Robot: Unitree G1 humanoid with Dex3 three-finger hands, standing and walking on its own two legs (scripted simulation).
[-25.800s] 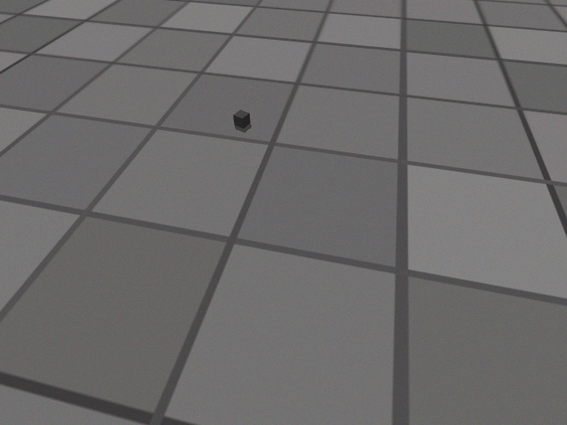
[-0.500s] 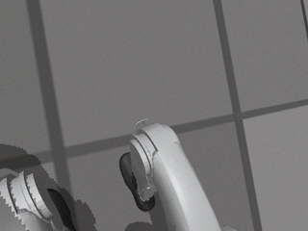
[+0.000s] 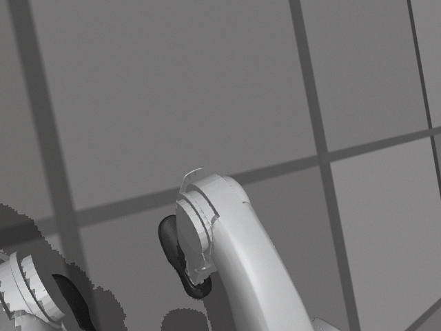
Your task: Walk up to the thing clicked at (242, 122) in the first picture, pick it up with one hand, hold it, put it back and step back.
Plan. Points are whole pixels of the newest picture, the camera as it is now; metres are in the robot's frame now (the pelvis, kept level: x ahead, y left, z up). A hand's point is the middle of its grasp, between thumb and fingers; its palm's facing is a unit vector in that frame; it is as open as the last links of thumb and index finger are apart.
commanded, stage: rest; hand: left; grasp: from above
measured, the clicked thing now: out of the picture +0.45 +0.34 -0.27
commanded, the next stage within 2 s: open in 0.18 s
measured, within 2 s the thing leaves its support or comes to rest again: rests again in 1.88 s
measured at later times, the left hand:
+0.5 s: hand out of the picture +0.43 +0.34 -0.26, palm faces -0.05 -0.46 -0.89, open 10.8 cm
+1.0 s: hand out of the picture +0.43 +0.34 -0.26, palm faces -0.06 -0.45 -0.89, open 12.9 cm
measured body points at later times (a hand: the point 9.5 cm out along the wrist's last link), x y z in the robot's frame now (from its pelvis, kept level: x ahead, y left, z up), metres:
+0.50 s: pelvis +0.00 +0.00 +0.00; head +0.30 +0.12 +0.31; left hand +0.44 +0.36 -0.21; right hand +0.01 -0.24 -0.05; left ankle +0.07 +0.13 -0.29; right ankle +0.12 -0.11 -0.29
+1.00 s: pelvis +0.00 +0.00 +0.00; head +0.30 +0.12 +0.31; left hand +0.44 +0.36 -0.21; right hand +0.00 -0.24 -0.04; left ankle +0.07 +0.13 -0.29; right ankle +0.12 -0.11 -0.29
